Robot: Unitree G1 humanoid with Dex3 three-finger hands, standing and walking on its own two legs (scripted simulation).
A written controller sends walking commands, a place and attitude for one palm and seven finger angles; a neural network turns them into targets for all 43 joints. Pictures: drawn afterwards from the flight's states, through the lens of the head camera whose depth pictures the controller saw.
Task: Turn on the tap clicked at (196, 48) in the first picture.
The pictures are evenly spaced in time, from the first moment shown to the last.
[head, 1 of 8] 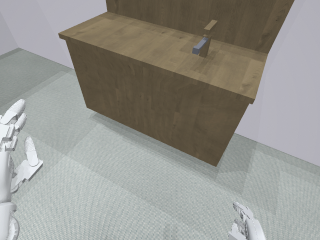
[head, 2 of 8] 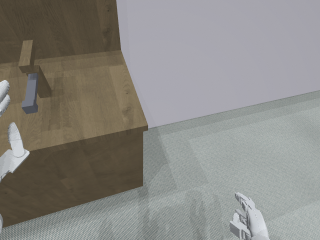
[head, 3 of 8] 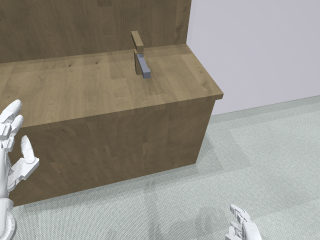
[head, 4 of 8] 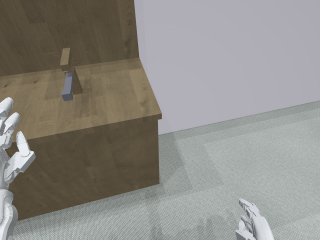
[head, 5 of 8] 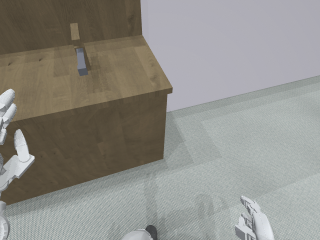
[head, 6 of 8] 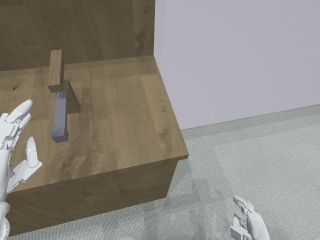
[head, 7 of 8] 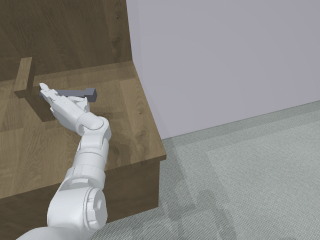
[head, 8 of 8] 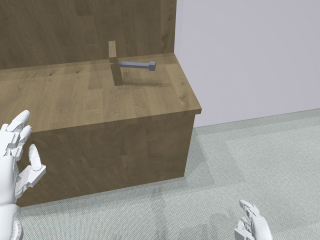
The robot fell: no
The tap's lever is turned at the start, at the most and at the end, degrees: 0 72 72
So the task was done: yes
